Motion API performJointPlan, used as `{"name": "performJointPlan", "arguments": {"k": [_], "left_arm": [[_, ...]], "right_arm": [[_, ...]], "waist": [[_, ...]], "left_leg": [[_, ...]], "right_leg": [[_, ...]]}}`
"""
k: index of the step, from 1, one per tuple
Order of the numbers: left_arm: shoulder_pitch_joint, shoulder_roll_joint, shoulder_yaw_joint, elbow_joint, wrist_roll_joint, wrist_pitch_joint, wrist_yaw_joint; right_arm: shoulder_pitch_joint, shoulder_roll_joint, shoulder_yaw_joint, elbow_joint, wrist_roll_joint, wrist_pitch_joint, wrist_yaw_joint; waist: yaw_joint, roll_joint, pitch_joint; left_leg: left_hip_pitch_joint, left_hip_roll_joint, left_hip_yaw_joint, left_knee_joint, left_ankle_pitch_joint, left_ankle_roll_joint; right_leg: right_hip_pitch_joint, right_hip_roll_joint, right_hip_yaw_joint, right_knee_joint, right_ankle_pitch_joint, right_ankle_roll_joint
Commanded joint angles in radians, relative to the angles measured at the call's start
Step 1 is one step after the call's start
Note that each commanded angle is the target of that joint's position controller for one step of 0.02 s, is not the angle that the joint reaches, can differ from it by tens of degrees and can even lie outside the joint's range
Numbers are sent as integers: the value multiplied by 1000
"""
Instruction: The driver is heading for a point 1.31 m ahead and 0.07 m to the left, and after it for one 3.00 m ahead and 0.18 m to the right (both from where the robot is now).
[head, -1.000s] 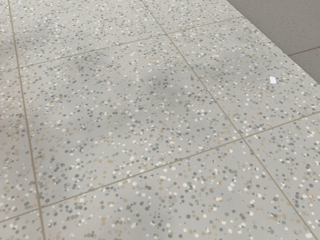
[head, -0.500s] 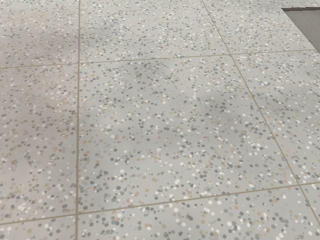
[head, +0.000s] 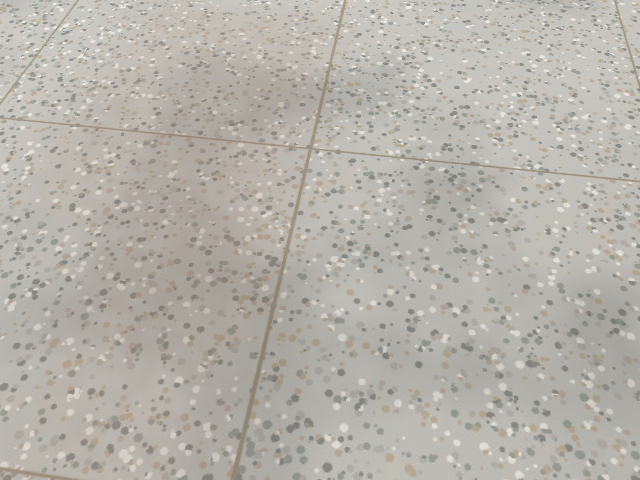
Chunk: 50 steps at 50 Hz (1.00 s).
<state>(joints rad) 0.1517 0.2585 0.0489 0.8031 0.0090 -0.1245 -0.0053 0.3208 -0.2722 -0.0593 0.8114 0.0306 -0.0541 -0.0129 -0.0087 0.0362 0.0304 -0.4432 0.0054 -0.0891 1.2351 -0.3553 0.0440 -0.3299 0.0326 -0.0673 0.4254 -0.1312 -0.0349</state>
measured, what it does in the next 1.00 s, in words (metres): walks ahead: left foot, then right foot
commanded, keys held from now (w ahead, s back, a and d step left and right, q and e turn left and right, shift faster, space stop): w+q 0.16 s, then w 0.30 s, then w+e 0.54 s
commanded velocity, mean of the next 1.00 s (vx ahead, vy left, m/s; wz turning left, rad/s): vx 0.50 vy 0.00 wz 0.04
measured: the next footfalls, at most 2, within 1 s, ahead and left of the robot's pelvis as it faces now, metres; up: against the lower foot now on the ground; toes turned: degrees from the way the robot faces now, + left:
left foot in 0.38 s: +0.34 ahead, +0.20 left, +0.00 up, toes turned +13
right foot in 0.94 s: +0.68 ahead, +0.00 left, +0.00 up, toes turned -4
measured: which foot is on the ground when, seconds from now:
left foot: up 0.00-0.36, down 0.38-0.96, up 0.98-1.00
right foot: down 0.00-0.38, up 0.40-0.92, down 0.94-1.00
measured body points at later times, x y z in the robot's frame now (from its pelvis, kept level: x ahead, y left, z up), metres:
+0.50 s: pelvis +0.26 +0.09 +0.00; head +0.30 +0.11 +0.44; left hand +0.27 +0.38 -0.14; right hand +0.46 -0.13 -0.10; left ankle +0.30 +0.19 -0.74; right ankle +0.18 -0.08 -0.64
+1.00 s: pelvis +0.54 +0.08 -0.02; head +0.59 +0.07 +0.43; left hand +0.74 +0.33 -0.12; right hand +0.58 -0.20 -0.15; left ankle +0.34 +0.21 -0.66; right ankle +0.64 +0.00 -0.74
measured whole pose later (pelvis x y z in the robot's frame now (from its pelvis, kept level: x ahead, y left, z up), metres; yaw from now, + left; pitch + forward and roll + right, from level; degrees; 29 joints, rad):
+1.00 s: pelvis +0.54 +0.08 -0.02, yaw -3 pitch +3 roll +1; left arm 0.11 0.28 0.06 0.72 -0.02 -0.06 -0.05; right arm 0.31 -0.27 -0.06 0.83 0.01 -0.08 -0.02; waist -0.02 -0.01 0.04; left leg -0.16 0.04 0.06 1.03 -0.50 -0.01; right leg -0.53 0.05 -0.05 0.65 -0.18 -0.12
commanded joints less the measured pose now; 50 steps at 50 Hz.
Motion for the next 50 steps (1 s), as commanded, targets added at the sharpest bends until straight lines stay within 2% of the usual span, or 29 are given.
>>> {"name": "performJointPlan", "arguments": {"k": [1, 3, 5, 9, 12, 14, 16, 17, 18, 19, 20, 21, 22, 23, 24, 25, 28, 31, 34, 36, 41, 42, 44, 45, 46, 47, 48, 49, 50], "left_arm": [[29, 84, 24, -20, 0, -14, -5], [39, 112, 35, -2, -8, -22, -7], [54, 138, 44, 10, -6, -19, -5], [81, 165, 48, 22, -9, -4, -1], [140, 186, 48, 45, -24, 11, -5], [167, 205, 52, 64, -36, 24, -7], [170, 223, 55, 77, -44, 39, -5], [155, 232, 55, 79, -46, 46, -2], [153, 219, 47, 81, -42, 53, 1], [158, 179, 29, 64, -22, 50, 6], [249, 48, -14, 20, 1, 28, -4], [212, 115, -2, 41, -32, -3, -13], [125, 168, 15, 8, -67, -13, -18], [80, 153, 9, -5, -59, -15, -14], [67, 144, 12, 1, -40, -9, -9], [92, 142, 17, 12, -35, 7, -10], [133, 93, 13, 29, -38, 52, -9], [64, 81, 16, 7, -36, 65, -3], [7, 71, 17, -11, -31, 58, -14], [-60, 54, 9, -34, -26, 56, -25], [-177, 41, -1, -110, -26, 52, -55], [-186, 45, 0, -125, -27, 52, -63], [-152, 67, 12, -142, -30, 54, -72], [-90, 91, 25, -136, -31, 58, -71], [42, 132, 48, -110, -34, 60, -67], [205, 200, 83, -75, -32, 64, -51], [279, 315, 109, -67, -30, 68, -30], [291, 299, 95, -89, -29, 57, -35], [278, 228, 79, -86, -21, 53, -34]], "right_arm": [[34, -35, -15, -82, 5, 6, 5], [-13, -26, -11, -117, -3, 17, 3], [-56, -32, -10, -144, -10, 17, 5], [-175, -24, -1, -185, -8, 0, 31], [-271, -12, 9, -221, -7, -5, 48], [-313, -26, 8, -249, -6, -5, 55], [-304, -52, -1, -262, -11, -7, 60], [-237, -75, -15, -249, -16, -9, 59], [-84, -119, -42, -201, -17, -9, 55], [94, -196, -76, -157, -16, -4, 40], [150, -324, -97, -147, -23, -3, 31], [178, -241, -72, -157, -20, -12, 33], [127, -189, -53, -150, -29, -21, 38], [57, -156, -44, -156, -25, -24, 39], [-13, -118, -33, -162, -27, -26, 42], [-54, -84, -23, -167, -34, -33, 43], [-69, -93, -29, -139, -37, -61, 41], [-34, -100, -35, -102, -48, -70, 24], [-36, -107, -35, -83, -45, -69, 13], [-22, -119, -38, -67, -41, -68, 6], [42, -140, -47, -15, -26, -42, -3], [39, -147, -49, -11, -23, -33, -5], [11, -174, -55, -18, -21, -18, -14], [1, -189, -58, -23, -20, -9, -20], [-17, -197, -58, -28, -18, 0, -25], [-20, -192, -52, -39, -18, -3, -30], [70, -65, -13, -81, -52, -25, -17], [58, -56, 6, -102, -35, -70, 2], [-67, -128, -14, -127, 5, -96, 16]], "waist": [[0, -112, -48], [-1, -97, -16], [5, -79, -11], [48, -72, 3], [85, -72, 30], [88, -82, 52], [59, -105, 41], [7, -117, -4], [-73, -104, -94], [-146, -47, -207], [-75, 235, -321], [-115, 168, -437], [-110, 121, -295], [-78, 69, -213], [-43, 21, -156], [-6, 31, -135], [35, 19, -88], [16, 5, -25], [-1, 16, 0], [-29, 13, 26], [-75, 7, 69], [-69, 14, 66], [-32, 50, 18], [4, 74, -33], [81, 70, -104], [162, 26, -193], [104, -234, -300], [100, -241, -464], [144, -151, -361]], "left_leg": [[-178, 124, -27, -4, 56, -1], [-226, 140, -24, -65, 93, -8], [-275, 148, -28, -140, 171, -18], [-254, 131, 24, -376, 363, -13], [-208, 101, 78, -515, 358, -2], [-212, 87, 94, -574, 284, 16], [-162, 54, 125, -624, 183, 46], [-46, 18, 154, -668, 180, 67], [177, -35, 187, -715, 229, 91], [480, 35, 66, -683, 271, 131], [809, 322, -465, -774, 131, 297], [836, 396, -695, -913, 122, 341], [750, 359, -525, -909, 208, 289], [613, 314, -380, -905, 299, 255], [486, 281, -278, -927, 369, 231], [398, 254, -210, -964, 397, 214], [296, 246, -99, -1060, 432, 218], [309, 235, 9, -1098, 451, 194], [332, 209, 112, -1114, 434, 151], [348, 213, 156, -1126, 422, 135], [521, 268, 209, -1056, 508, 115], [550, 278, 219, -1025, 573, 107], [572, 277, 252, -912, 890, 81], [572, 271, 267, -811, 1065, 67], [529, 245, 288, -633, 1148, 45], [358, 203, 297, -380, 998, 6], [-64, 60, 271, 7, 196, -59], [-282, -77, 33, 208, -247, -65], [-384, -8, -39, 223, -167, -38]], "right_leg": [[162, -285, 262, -271, 19, -169], [147, -297, 198, -303, 83, -187], [176, -307, 141, -311, 134, -194], [217, -275, 9, -294, 186, -159], [251, -284, -19, -284, 142, -148], [313, -316, -11, -264, 143, -141], [369, -339, -17, -194, 288, -126], [370, -327, -45, -94, 458, -108], [322, -285, -92, 95, 595, -81], [126, -239, -120, 363, 453, -35], [-301, -72, -101, 766, -253, 35], [-398, -43, 116, 929, -447, 25], [-484, -92, 128, 959, -379, 8], [-467, -138, 118, 902, -294, -2], [-421, -171, 119, 835, -232, 0], [-352, -197, 134, 793, -187, 1], [-303, -194, 144, 731, -105, 19], [-394, -166, 193, 615, 30, 34], [-392, -135, 178, 438, 201, 31], [-380, -127, 133, 340, 267, 25], [-445, -114, 67, 219, 171, -13], [-442, -106, 48, 209, 120, -26], [-339, -53, -17, 202, 16, -62], [-242, -12, -49, 212, -34, -84], [-63, 33, -66, 175, -23, -115], [224, 23, 14, 127, 32, -160], [607, -248, 477, 117, 40, -310], [778, -384, 938, -74, -99, -439], [725, -348, 805, -112, -100, -364]]}}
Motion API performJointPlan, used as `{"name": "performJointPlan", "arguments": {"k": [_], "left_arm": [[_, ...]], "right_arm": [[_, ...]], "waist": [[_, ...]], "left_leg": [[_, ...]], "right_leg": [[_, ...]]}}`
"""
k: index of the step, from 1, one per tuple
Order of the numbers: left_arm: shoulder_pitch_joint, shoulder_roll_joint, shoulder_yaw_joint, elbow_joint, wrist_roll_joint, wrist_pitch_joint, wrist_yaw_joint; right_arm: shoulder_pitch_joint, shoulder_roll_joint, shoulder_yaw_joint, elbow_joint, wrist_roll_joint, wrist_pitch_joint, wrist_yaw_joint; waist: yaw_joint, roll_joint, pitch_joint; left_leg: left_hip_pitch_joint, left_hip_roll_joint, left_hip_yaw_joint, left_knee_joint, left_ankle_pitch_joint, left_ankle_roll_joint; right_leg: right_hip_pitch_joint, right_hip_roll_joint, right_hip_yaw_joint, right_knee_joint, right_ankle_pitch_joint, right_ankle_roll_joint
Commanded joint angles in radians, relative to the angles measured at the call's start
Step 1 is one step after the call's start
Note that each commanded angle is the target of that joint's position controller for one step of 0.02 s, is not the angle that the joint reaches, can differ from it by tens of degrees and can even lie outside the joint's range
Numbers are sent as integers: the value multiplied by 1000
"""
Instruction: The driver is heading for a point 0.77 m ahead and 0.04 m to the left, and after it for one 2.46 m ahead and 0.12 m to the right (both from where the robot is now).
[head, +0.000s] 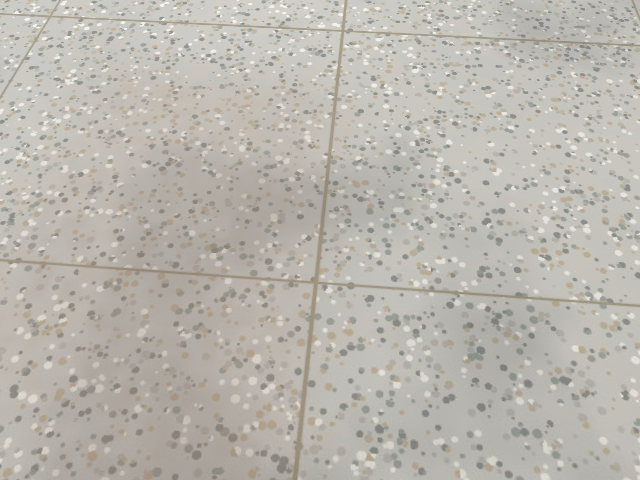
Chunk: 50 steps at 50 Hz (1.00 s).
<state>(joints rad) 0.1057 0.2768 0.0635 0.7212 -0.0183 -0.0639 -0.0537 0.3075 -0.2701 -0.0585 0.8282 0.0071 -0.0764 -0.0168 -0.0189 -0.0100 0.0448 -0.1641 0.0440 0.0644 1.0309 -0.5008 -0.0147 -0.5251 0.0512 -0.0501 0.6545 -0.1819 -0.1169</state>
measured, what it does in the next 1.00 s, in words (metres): walks ahead: left foot, then right foot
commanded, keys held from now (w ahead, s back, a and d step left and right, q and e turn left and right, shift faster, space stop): w+e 0.04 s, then w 0.82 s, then w+q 0.14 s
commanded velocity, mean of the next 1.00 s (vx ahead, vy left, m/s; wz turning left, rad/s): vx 0.50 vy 0.00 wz -0.12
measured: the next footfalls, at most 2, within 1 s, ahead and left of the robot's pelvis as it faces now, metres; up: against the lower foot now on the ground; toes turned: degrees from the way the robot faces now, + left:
left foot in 0.46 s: +0.45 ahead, +0.12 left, +0.00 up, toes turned -7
right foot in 0.98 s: +0.71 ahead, -0.16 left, +0.00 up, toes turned -7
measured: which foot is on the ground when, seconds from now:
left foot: up 0.00-0.44, down 0.46-0.98, up 1.00-1.00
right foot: down 0.00-0.48, up 0.50-0.96, down 0.98-1.00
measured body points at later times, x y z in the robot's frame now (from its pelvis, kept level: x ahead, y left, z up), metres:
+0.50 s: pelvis +0.29 +0.03 +0.01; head +0.33 +0.04 +0.46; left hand +0.36 +0.31 -0.12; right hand +0.47 -0.23 -0.07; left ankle +0.41 +0.12 -0.71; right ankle +0.11 -0.07 -0.68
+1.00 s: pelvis +0.56 -0.03 +0.01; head +0.60 -0.04 +0.46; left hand +0.82 +0.17 -0.06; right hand +0.52 -0.31 -0.12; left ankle +0.42 +0.12 -0.71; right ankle +0.67 -0.15 -0.72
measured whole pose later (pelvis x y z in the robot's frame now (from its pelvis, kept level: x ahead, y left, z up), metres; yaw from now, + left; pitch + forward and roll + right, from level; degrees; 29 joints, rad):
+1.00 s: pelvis +0.56 -0.03 +0.01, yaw -5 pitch +3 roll +1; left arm 0.03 0.24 0.03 0.67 0.00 -0.10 -0.04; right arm 0.41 -0.29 -0.05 0.88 0.02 -0.05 0.00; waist -0.08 0.00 0.01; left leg -0.03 -0.01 -0.02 0.49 -0.46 0.01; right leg -0.49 -0.02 -0.01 0.51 -0.06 -0.03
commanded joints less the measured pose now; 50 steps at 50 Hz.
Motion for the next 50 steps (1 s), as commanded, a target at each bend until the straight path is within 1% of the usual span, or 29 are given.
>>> {"name": "performJointPlan", "arguments": {"k": [1, 2, 3, 4, 7, 9, 12, 14, 17, 20, 21, 22, 23, 24, 25, 26, 27, 28, 29, 30, 33, 36, 39, 42, 44, 47, 48, 49, 50], "left_arm": [[261, 170, 54, -12, -1, -11, 16], [184, 139, 43, -30, -5, -10, 17], [132, 101, 30, -48, 4, -9, 21], [111, 88, 24, -61, 13, -9, 24], [135, 114, 29, -43, 13, -21, 34], [165, 126, 30, -26, 10, -22, 44], [202, 131, 27, -8, 3, -17, 51], [233, 142, 27, 6, 2, -16, 51], [269, 148, 28, 29, -1, -8, 51], [268, 162, 34, 42, 1, 4, 59], [249, 168, 36, 39, 2, 8, 61], [229, 158, 31, 33, 4, 11, 61], [217, 122, 14, 15, 16, 11, 60], [356, 39, -11, 6, 11, -7, 56], [344, 61, -14, 13, 1, -22, 50], [251, 140, 6, -7, -17, -29, 44], [172, 139, 4, -29, -15, -31, 43], [133, 128, 5, -38, 1, -29, 43], [146, 120, 10, -35, 10, -23, 46], [175, 103, 9, -26, 9, -14, 46], [174, 70, 3, -25, 14, 0, 53], [81, 51, -4, -49, 18, -6, 54], [-19, 29, -12, -70, 14, -17, 44], [-105, 31, -13, -99, 4, -24, 30], [-148, 40, -10, -122, 2, -31, 18], [-90, 76, 5, -119, 5, -46, 10], [10, 103, 21, -91, 9, -49, 15], [168, 159, 45, -52, 18, -51, 26], [322, 249, 67, -38, 40, -47, 38]], "right_arm": [[-100, -129, -10, -161, 31, -85, 20], [-110, -125, -12, -154, 8, -84, 11], [-91, -137, -22, -146, -8, -72, 6], [-65, -132, -25, -142, -11, -56, 8], [-54, -88, -16, -143, -20, -25, 4], [-120, -72, -8, -164, -21, -21, 1], [-224, -52, 3, -182, -14, -28, 11], [-283, -52, 5, -194, -3, -35, 22], [-341, -72, 0, -219, 2, -45, 39], [-311, -94, -8, -225, 0, -55, 51], [-255, -109, -16, -213, 0, -57, 50], [-138, -137, -33, -179, -3, -58, 45], [28, -187, -48, -150, -16, -58, 39], [149, -275, -73, -127, -28, -52, 36], [189, -207, -57, -105, -6, -45, 42], [116, -153, -38, -116, 5, -41, 39], [42, -131, -28, -131, 0, -33, 36], [-12, -111, -19, -134, -7, -29, 39], [-43, -94, -11, -138, -14, -33, 41], [-59, -91, -9, -136, -16, -35, 44], [-49, -120, -17, -113, -8, -45, 42], [-18, -139, -22, -89, -3, -36, 31], [28, -153, -24, -63, 6, -25, 24], [84, -165, -26, -30, 12, -13, 23], [105, -167, -28, -12, 15, -1, 21], [85, -190, -36, -4, 18, 16, 11], [59, -192, -35, -8, 19, 19, 9], [54, -157, -22, -17, 9, 17, 9], [104, -69, 6, -49, -8, 5, 12]], "waist": [[123, -47, -250], [71, 26, -169], [32, 20, -132], [7, -4, -122], [-5, -25, -99], [18, -39, -74], [68, -57, -59], [99, -67, -43], [118, -67, -14], [84, -86, -18], [49, -95, -44], [-14, -81, -116], [-86, -35, -254], [-66, 206, -413], [-82, 295, -441], [-87, 190, -273], [-66, 99, -172], [-39, 54, -90], [-5, 71, -66], [16, 94, -63], [32, 90, -53], [6, 67, -39], [-35, 68, -23], [-70, 71, 1], [-75, 75, 16], [-16, 98, -13], [46, 94, -69], [114, 72, -190], [140, -93, -362]], "left_leg": [[-667, -2, -175, 346, 72, 38], [-611, 38, -162, 254, 128, 34], [-534, 70, -155, 189, 166, 25], [-476, 84, -152, 159, 189, 16], [-449, 87, -114, 45, 268, -22], [-474, 84, -102, -82, 382, -36], [-440, 52, -87, -317, 575, -28], [-422, 30, -77, -409, 637, -21], [-470, 17, -89, -483, 584, 9], [-439, -1, -85, -530, 465, 55], [-353, -25, -63, -547, 435, 74], [-184, -49, -38, -573, 462, 103], [94, 57, -140, -527, 516, 165], [501, 291, -551, -554, 378, 325], [554, 352, -814, -702, 195, 355], [433, 322, -706, -726, 79, 301], [284, 285, -580, -746, 110, 268], [145, 242, -491, -783, 195, 259], [60, 209, -431, -812, 273, 248], [10, 186, -388, -837, 324, 248], [-33, 167, -281, -881, 481, 267], [-3, 146, -203, -893, 563, 251], [20, 123, -147, -888, 559, 222], [88, 154, -159, -864, 531, 220], [145, 184, -187, -827, 549, 214], [183, 202, -230, -731, 668, 189], [158, 168, -207, -626, 795, 169], [52, 109, -169, -430, 782, 136], [-281, -8, -102, -60, 462, 72]], "right_leg": [[765, -325, 636, -342, 12, -238], [598, -280, 526, -351, 105, -204], [479, -252, 444, -373, 196, -187], [404, -232, 408, -398, 238, -184], [305, -205, 298, -436, 387, -185], [298, -183, 246, -448, 407, -161], [319, -152, 196, -441, 321, -111], [345, -173, 216, -442, 229, -106], [456, -232, 272, -398, 219, -106], [546, -274, 305, -333, 326, -79], [549, -261, 292, -276, 459, -65], [528, -212, 252, -146, 602, -43], [395, -157, 207, 87, 512, -9], [11, 2, 126, 485, 95, 71], [-173, 31, 198, 619, -383, 77], [-262, -36, 208, 685, -329, 69], [-260, -90, 164, 656, -238, 66], [-235, -123, 143, 582, -178, 70], [-178, -154, 145, 525, -132, 75], [-131, -164, 138, 496, -109, 83], [-132, -176, 113, 402, -35, 114], [-161, -178, 100, 219, 125, 131], [-117, -150, 73, 33, 259, 130], [-116, -128, 62, -60, 270, 121], [-126, -118, 69, -103, 215, 103], [-6, -85, 64, -165, 109, 71], [149, -59, 39, -204, 116, 50], [414, -106, 72, -171, 157, 13], [811, -357, 372, -140, 146, -89]]}}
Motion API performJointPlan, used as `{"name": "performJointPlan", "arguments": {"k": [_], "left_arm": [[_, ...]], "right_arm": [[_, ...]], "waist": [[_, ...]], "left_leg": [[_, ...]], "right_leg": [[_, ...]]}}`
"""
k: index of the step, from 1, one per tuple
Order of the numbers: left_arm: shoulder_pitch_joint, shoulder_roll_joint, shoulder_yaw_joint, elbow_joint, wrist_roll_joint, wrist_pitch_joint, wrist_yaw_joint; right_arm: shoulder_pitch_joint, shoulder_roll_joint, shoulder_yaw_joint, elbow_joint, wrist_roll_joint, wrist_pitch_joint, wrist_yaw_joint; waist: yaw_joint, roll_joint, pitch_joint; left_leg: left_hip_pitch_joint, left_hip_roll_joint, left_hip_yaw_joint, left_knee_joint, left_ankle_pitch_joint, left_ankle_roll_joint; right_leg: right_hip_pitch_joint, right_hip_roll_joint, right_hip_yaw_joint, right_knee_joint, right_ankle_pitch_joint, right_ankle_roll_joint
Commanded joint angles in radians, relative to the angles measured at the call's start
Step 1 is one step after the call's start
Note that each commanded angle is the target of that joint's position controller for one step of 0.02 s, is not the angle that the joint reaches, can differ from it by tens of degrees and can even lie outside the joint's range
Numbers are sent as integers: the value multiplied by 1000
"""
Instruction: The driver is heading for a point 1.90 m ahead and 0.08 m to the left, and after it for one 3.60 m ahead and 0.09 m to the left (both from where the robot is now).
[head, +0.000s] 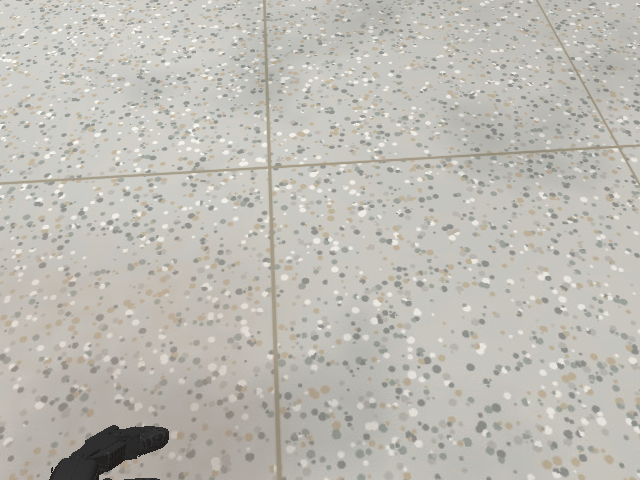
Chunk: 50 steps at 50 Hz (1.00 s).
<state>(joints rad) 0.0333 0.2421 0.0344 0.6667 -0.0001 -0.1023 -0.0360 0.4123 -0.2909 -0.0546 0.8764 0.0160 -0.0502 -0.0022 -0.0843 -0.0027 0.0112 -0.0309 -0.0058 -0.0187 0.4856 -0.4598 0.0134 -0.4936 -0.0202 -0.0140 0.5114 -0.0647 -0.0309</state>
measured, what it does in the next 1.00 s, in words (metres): walks ahead: left foot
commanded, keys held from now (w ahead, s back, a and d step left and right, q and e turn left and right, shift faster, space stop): w+q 0.16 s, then w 0.84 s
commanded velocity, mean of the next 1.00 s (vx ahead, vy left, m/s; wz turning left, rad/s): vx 0.50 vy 0.00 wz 0.15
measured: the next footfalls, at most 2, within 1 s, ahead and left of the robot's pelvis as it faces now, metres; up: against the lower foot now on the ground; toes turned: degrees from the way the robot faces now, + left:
left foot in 0.50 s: +0.41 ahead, +0.17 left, +0.00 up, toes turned +12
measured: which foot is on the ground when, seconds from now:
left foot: up 0.00-0.48, down 0.50-1.00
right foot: down 0.00-0.52, up 0.54-1.00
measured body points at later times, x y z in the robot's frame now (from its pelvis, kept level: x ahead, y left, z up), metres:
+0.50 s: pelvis +0.26 +0.04 +0.00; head +0.29 +0.05 +0.45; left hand +0.20 +0.31 -0.14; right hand +0.51 -0.15 -0.08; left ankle +0.37 +0.16 -0.72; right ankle +0.12 -0.12 -0.72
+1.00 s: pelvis +0.52 +0.07 +0.01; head +0.55 +0.08 +0.46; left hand +0.69 +0.34 -0.09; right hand +0.56 -0.20 -0.12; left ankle +0.37 +0.17 -0.72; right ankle +0.71 -0.03 -0.70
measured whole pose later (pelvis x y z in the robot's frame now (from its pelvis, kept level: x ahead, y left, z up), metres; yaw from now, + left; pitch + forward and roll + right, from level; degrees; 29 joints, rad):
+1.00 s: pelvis +0.52 +0.07 +0.01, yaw +9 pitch +2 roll +2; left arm 0.03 0.24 0.04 0.82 -0.02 -0.07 -0.04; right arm 0.37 -0.27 -0.07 0.92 0.02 -0.07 -0.01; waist -0.07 -0.04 0.01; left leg 0.06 -0.04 0.06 0.23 -0.33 0.01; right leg -0.58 -0.07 0.00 0.54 0.01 -0.03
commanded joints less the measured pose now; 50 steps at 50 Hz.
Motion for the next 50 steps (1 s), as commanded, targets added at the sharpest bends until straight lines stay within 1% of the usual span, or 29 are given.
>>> {"name": "performJointPlan", "arguments": {"k": [1, 2, 3, 4, 5, 6, 7, 8, 10, 12, 15, 19, 21, 23, 24, 25, 26, 27, 28, 29, 30, 31, 32, 33, 36, 38, 43, 47, 50], "left_arm": [[433, 275, 93, 31, 15, 2, 17], [405, 192, 71, 30, 5, 6, 21], [335, 163, 59, 28, -4, 7, 24], [267, 138, 50, 27, 1, 5, 22], [217, 110, 43, 29, 5, 0, 19], [188, 102, 43, 35, 11, -8, 17], [172, 96, 45, 42, 11, -15, 17], [165, 103, 48, 52, 12, -21, 18], [191, 121, 56, 82, 16, -27, 20], [218, 136, 61, 108, 14, -22, 27], [234, 158, 64, 130, 0, -10, 35], [316, 192, 73, 183, -22, 11, 37], [332, 204, 77, 206, -29, 23, 37], [315, 220, 80, 218, -33, 35, 40], [291, 224, 79, 221, -35, 42, 42], [298, 198, 68, 223, -28, 45, 46], [306, 146, 45, 195, 2, 41, 47], [421, 27, 8, 188, 0, 18, 34], [331, 139, 35, 196, -32, -3, 27], [242, 167, 45, 162, -54, -15, 24], [207, 154, 42, 159, -43, -18, 32], [198, 148, 48, 163, -25, -13, 36], [226, 137, 49, 172, -22, -1, 35], [245, 121, 48, 180, -22, 12, 35], [204, 97, 44, 169, -11, 38, 41], [136, 93, 42, 149, -3, 38, 41], [-18, 69, 27, 115, -10, 26, 22], [-100, 80, 24, 81, -17, 17, 2], [-61, 114, 33, 82, -17, 8, -10]], "right_arm": [[83, -7, 18, -90, -1, -39, 1], [6, -116, -13, -88, 26, -42, 3], [-72, -135, -21, -114, 29, -41, 2], [-108, -124, -22, -119, 17, -36, -1], [-106, -110, -28, -117, 10, -24, -2], [-79, -89, -28, -111, 14, -10, -1], [-65, -67, -26, -105, 17, 3, -1], [-68, -54, -26, -110, 17, 13, -3], [-104, -42, -26, -125, 7, 20, -7], [-153, -31, -22, -142, 1, 14, -2], [-258, -10, -8, -169, -4, 1, 18], [-386, -7, 3, -214, -2, -9, 38], [-416, -24, 0, -235, 0, -11, 44], [-378, -55, -12, -233, 0, -15, 48], [-279, -79, -29, -205, -4, -16, 47], [-116, -132, -58, -148, -4, -16, 38], [60, -222, -86, -116, -9, -9, 21], [50, -279, -87, -108, -11, -11, 24], [37, -180, -61, -122, -7, -18, 28], [-30, -149, -50, -126, -10, -24, 27], [-103, -122, -42, -135, -10, -27, 28], [-154, -89, -34, -139, -15, -29, 30], [-176, -66, -28, -140, -25, -34, 30], [-181, -60, -29, -136, -24, -40, 31], [-160, -91, -37, -108, -19, -54, 22], [-131, -102, -40, -88, -18, -51, 11], [-71, -124, -43, -43, -7, -43, -2], [-23, -134, -48, 4, 2, -28, -6], [-43, -150, -56, 17, 6, -15, -12]], "waist": [[184, -298, -445], [207, -183, -321], [189, -137, -187], [156, -85, -117], [122, -94, -65], [94, -117, -49], [80, -114, -37], [70, -103, -20], [70, -67, 2], [78, -51, 16], [105, -43, 43], [149, -40, 77], [145, -55, 78], [102, -80, 42], [38, -84, -19], [-31, -65, -118], [-85, 84, -261], [11, 308, -375], [-38, 170, -345], [-24, 146, -204], [11, 74, -134], [42, 67, -83], [75, 91, -78], [90, 90, -74], [101, 60, -24], [85, 51, 3], [32, 62, 44], [12, 67, 73], [52, 87, 47]], "left_leg": [[-645, -41, -83, 710, -141, 17], [-735, 15, -135, 808, -97, 19], [-762, 57, -103, 803, -2, 21], [-723, 94, -89, 765, 79, 17], [-678, 120, -92, 724, 133, 13], [-621, 137, -93, 707, 168, 9], [-598, 140, -87, 701, 188, 3], [-605, 142, -89, 692, 211, -3], [-641, 139, -106, 629, 272, -12], [-675, 130, -108, 516, 357, -16], [-643, 122, -45, 305, 482, -10], [-643, 109, 10, 151, 463, 12], [-642, 97, 20, 109, 390, 35], [-541, 60, 52, 70, 323, 68], [-387, 21, 87, 31, 347, 90], [-141, -9, 98, 30, 383, 117], [173, 186, -151, 56, 435, 181], [411, 391, -642, -101, 215, 341], [379, 380, -665, -172, 143, 307], [263, 348, -513, -181, 207, 265], [128, 309, -400, -196, 313, 240], [15, 272, -314, -224, 393, 229], [-52, 250, -265, -255, 425, 221], [-85, 239, -239, -286, 434, 226], [-127, 237, -167, -345, 499, 242], [-108, 229, -130, -363, 506, 234], [-83, 197, -39, -376, 454, 193], [29, 249, -44, -329, 457, 182], [97, 278, -50, -248, 599, 155]], "right_leg": [[921, -419, 682, -124, -148, -259], [826, -382, 620, -168, -271, -218], [680, -355, 478, -199, -250, -185], [545, -315, 384, -239, -193, -169], [445, -279, 298, -280, -134, -158], [377, -258, 234, -317, -97, -152], [341, -248, 182, -343, -51, -156], [321, -248, 134, -360, 3, -158], [317, -243, 76, -377, 83, -171], [350, -233, 27, -382, 126, -175], [365, -212, -38, -394, 125, -161], [469, -248, -41, -371, 112, -157], [538, -276, -33, -333, 154, -146], [574, -282, -42, -250, 340, -124], [558, -255, -76, -129, 492, -101], [474, -202, -117, 67, 534, -68], [233, -138, -145, 410, 207, -24], [-115, 48, -35, 715, -507, 23], [-217, 7, 101, 810, -524, 9], [-283, -38, 84, 811, -437, -9], [-252, -87, 69, 757, -342, -11], [-206, -114, 67, 700, -283, -7], [-139, -135, 79, 672, -239, -5], [-108, -139, 79, 647, -217, 0], [-151, -144, 71, 541, -137, 27], [-202, -143, 70, 427, -37, 43], [-158, -93, 26, 145, 165, 44], [-172, -75, 30, 44, 121, 16], [-92, -49, 14, 5, 15, -27]]}}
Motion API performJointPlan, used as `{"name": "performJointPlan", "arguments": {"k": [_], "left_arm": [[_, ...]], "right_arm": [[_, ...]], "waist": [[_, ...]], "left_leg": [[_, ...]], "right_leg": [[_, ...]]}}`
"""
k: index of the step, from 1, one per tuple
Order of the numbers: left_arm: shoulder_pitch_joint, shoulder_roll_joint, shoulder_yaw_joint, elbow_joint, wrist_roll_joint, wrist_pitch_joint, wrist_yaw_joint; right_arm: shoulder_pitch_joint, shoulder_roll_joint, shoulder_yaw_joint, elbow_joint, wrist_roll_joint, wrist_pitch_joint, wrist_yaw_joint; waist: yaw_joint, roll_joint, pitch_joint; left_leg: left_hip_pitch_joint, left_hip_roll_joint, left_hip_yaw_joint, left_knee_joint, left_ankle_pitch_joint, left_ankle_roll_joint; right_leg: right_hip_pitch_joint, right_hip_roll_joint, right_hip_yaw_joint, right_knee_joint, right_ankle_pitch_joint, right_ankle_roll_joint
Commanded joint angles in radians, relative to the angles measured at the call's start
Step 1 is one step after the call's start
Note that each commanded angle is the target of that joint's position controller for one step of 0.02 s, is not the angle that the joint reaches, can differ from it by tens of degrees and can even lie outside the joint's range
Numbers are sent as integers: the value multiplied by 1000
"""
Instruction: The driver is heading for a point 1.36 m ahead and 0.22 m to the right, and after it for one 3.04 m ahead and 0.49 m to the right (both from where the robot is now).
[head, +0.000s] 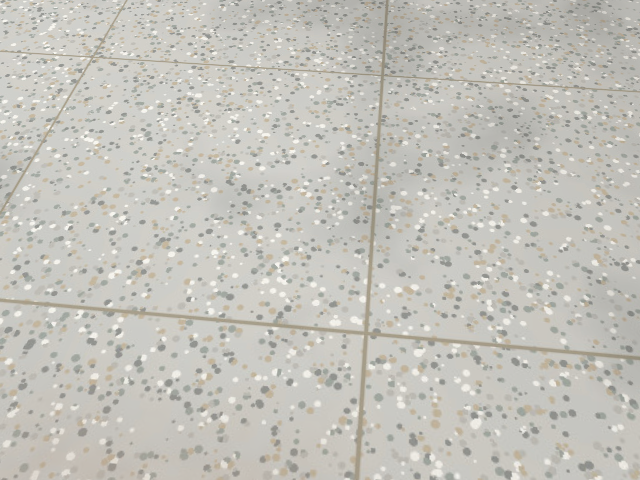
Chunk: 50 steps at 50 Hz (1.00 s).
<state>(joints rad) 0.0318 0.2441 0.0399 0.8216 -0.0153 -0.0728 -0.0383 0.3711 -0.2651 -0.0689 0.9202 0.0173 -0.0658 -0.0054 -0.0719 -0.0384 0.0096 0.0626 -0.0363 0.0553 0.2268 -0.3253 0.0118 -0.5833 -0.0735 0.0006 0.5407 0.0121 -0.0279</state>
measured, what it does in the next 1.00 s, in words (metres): walks ahead: right foot, then left foot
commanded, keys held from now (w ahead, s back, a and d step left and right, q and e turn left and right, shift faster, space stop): w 0.60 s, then w+e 0.40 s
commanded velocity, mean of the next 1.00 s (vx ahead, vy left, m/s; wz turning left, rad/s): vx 0.50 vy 0.00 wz -0.12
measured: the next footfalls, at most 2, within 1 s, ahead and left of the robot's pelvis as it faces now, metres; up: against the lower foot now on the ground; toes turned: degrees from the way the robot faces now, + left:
right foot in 0.06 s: +0.21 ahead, -0.13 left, +0.00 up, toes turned -2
left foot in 0.62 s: +0.52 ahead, +0.11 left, +0.00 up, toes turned +2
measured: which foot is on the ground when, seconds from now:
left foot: down 0.00-0.06, up 0.08-0.60, down 0.62-1.00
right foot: up 0.00-0.04, down 0.06-0.62, up 0.64-1.00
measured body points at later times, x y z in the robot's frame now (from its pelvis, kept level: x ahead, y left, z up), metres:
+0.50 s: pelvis +0.27 -0.03 +0.01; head +0.29 -0.03 +0.46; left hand +0.26 +0.24 -0.13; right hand +0.47 -0.27 -0.09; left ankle +0.46 +0.13 -0.69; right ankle +0.17 -0.13 -0.73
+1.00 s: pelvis +0.55 +0.02 +0.01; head +0.56 +0.01 +0.46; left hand +0.73 +0.25 -0.11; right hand +0.53 -0.26 -0.13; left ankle +0.48 +0.11 -0.73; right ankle +0.70 -0.18 -0.68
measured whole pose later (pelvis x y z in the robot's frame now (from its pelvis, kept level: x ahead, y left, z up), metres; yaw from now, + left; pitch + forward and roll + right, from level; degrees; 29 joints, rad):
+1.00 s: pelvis +0.55 +0.02 +0.01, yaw -10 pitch +1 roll +2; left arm 0.13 0.26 0.08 0.88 -0.02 -0.04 -0.02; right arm 0.30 -0.24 -0.06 0.97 -0.01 -0.10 -0.01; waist -0.05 -0.03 0.02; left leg 0.03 -0.04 0.22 0.20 -0.24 0.04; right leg -0.69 -0.12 0.05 0.76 0.05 -0.03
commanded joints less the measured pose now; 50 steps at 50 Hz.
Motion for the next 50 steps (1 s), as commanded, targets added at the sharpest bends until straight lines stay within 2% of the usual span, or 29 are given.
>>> {"name": "performJointPlan", "arguments": {"k": [1, 2, 3, 4, 5, 6, 7, 8, 9, 10, 12, 16, 20, 25, 28, 29, 30, 31, 32, 33, 34, 35, 36, 38, 39, 41, 45, 47, 50], "left_arm": [[11, 132, 39, -53, 0, -23, -7], [158, 169, 62, -4, 4, -23, -1], [339, 237, 85, 39, 12, -21, 9], [417, 323, 103, 64, 15, -16, 8], [411, 229, 75, 59, 2, -18, 6], [329, 189, 61, 46, 2, -22, 8], [251, 163, 52, 27, 8, -22, 10], [197, 135, 44, 21, 17, -24, 8], [172, 110, 36, 20, 28, -30, 8], [167, 103, 34, 24, 29, -32, 6], [184, 122, 38, 40, 21, -39, 11], [243, 157, 45, 70, 16, -33, 32], [298, 164, 43, 97, 6, -25, 42], [374, 174, 48, 145, 0, -2, 45], [350, 195, 58, 149, -4, 12, 51], [326, 202, 60, 144, -5, 17, 52], [313, 183, 53, 140, -3, 22, 53], [325, 144, 34, 118, 12, 22, 52], [449, 3, -7, 112, 13, 1, 41], [392, 104, 16, 126, -12, -21, 37], [297, 167, 35, 94, -39, -33, 35], [247, 164, 36, 84, -40, -35, 42], [226, 153, 42, 84, -27, -28, 48], [274, 110, 46, 99, -22, 2, 48], [283, 88, 45, 101, -23, 15, 48], [251, 77, 47, 82, -20, 32, 50], [164, 73, 50, 47, -8, 29, 37], [94, 61, 42, 22, -4, 25, 24], [-10, 43, 30, -27, -2, 25, 6]], "right_arm": [[-25, -183, -43, -28, 5, 6, -10], [-35, -167, -36, -29, 3, 13, -11], [-18, -127, -17, -46, -12, 16, -14], [107, 0, 19, -55, -18, -4, -2], [57, -74, 6, -43, -2, -29, 3], [-34, -136, -12, -72, 26, -44, 8], [-94, -137, -10, -87, 27, -50, 3], [-126, -131, -14, -90, 10, -48, -2], [-110, -122, -19, -86, 4, -37, -5], [-90, -103, -18, -78, 2, -25, -5], [-90, -76, -15, -76, -2, -7, -7], [-214, -67, -13, -112, -14, -2, -7], [-342, -41, -1, -139, -7, -12, 7], [-463, -45, 7, -182, 3, -23, 35], [-419, -82, -3, -180, 4, -32, 47], [-341, -106, -15, -159, 1, -33, 46], [-182, -147, -40, -106, -2, -33, 40], [3, -216, -61, -67, -17, -32, 29], [64, -288, -75, -44, -17, -28, 29], [58, -185, -47, -51, -10, -28, 28], [-24, -146, -33, -62, -11, -33, 22], [-101, -119, -24, -75, -17, -36, 20], [-153, -85, -15, -76, -22, -41, 22], [-190, -57, -8, -67, -34, -51, 25], [-188, -61, -9, -59, -33, -55, 24], [-178, -89, -17, -44, -36, -60, 15], [-158, -110, -22, -27, -38, -54, -4], [-146, -121, -23, -23, -33, -50, -12], [-80, -138, -28, 0, -23, -35, -19]], "waist": [[83, 132, 6], [152, 116, -80], [210, 26, -223], [152, -243, -342], [187, -193, -361], [177, -141, -219], [151, -60, -140], [124, -22, -74], [90, -46, -62], [73, -56, -57], [60, -43, -34], [86, -11, 11], [128, -19, 41], [160, -19, 81], [112, -43, 49], [63, -55, 0], [-10, -38, -95], [-70, 55, -241], [-10, 323, -371], [-50, 246, -365], [-41, 201, -211], [-10, 131, -135], [16, 110, -69], [67, 139, -40], [77, 130, -26], [85, 108, 7], [71, 92, 35], [48, 84, 53], [7, 64, 86]], "left_leg": [[5, 292, -106, 92, 623, 140], [-33, 239, -66, 265, 742, 116], [-211, 181, -20, 555, 556, 78], [-631, -11, -23, 933, -23, 2], [-755, -4, -174, 1071, -248, 13], [-835, 52, -172, 1107, -181, 33], [-815, 109, -142, 1067, -85, 43], [-776, 144, -132, 1002, -17, 41], [-709, 173, -141, 957, 28, 42], [-667, 180, -140, 929, 49, 38], [-664, 190, -127, 864, 79, 21], [-760, 192, -115, 652, 270, -16], [-717, 152, -73, 433, 430, -19], [-740, 125, -66, 306, 380, 5], [-645, 95, -50, 270, 273, 46], [-524, 62, -20, 256, 257, 66], [-308, 37, 0, 244, 275, 95], [22, 197, -180, 280, 287, 157], [359, 436, -648, 177, 96, 314], [334, 438, -740, 90, -30, 297], [203, 409, -585, 69, -6, 244], [61, 373, -462, 40, 63, 214], [-58, 338, -369, 1, 128, 194], [-178, 299, -251, -60, 192, 173], [-206, 296, -208, -81, 227, 177], [-224, 298, -137, -109, 289, 181], [-187, 273, -1, -124, 366, 158], [-182, 261, 59, -134, 378, 143], [-85, 289, 103, -115, 418, 139]], "right_leg": [[105, 36, -31, -40, -81, -48], [304, 72, -62, -51, -77, -73], [604, -58, 86, -21, -62, -128], [952, -289, 573, -126, -280, -296], [962, -299, 729, -246, -417, -290], [849, -273, 593, -258, -413, -242], [710, -239, 472, -273, -334, -215], [579, -205, 385, -302, -238, -203], [502, -177, 325, -327, -173, -191], [461, -162, 290, -354, -143, -192], [419, -153, 229, -395, -82, -205], [452, -141, 149, -432, -3, -199], [471, -108, 69, -439, -4, -166], [618, -168, 71, -380, 29, -164], [681, -197, 74, -290, 213, -139], [676, -180, 55, -203, 377, -124], [626, -129, 16, -26, 468, -98], [409, -69, -12, 273, 234, -66], [1, 125, -16, 630, -447, 1], [-110, 97, 132, 760, -593, -12], [-174, 48, 130, 783, -517, -30], [-143, -7, 105, 744, -422, -31], [-107, -36, 101, 683, -360, -26], [-5, -68, 112, 627, -296, -22], [0, -72, 110, 611, -285, -18], [-51, -74, 119, 565, -218, -7], [-110, -58, 110, 365, -10, 7], [-85, -49, 55, 256, 65, 6], [-115, -41, 7, 154, 71, -8]]}}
